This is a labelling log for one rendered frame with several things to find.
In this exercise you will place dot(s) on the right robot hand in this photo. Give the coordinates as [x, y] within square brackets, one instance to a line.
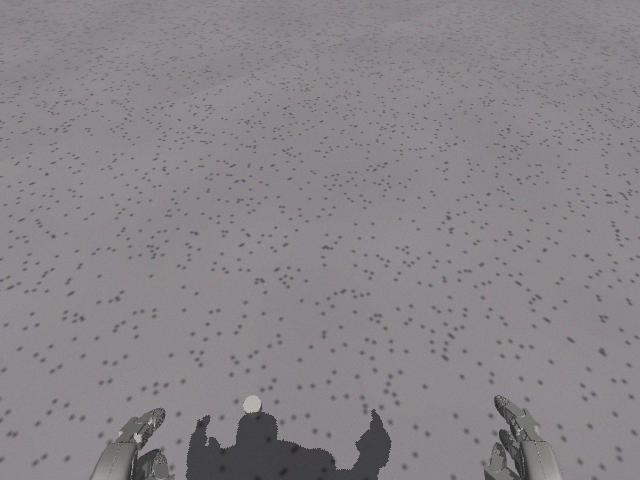
[534, 458]

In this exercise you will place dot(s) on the left robot hand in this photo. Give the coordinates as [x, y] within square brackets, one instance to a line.
[119, 460]

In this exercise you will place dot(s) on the tin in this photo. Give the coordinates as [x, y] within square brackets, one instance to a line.
[252, 406]

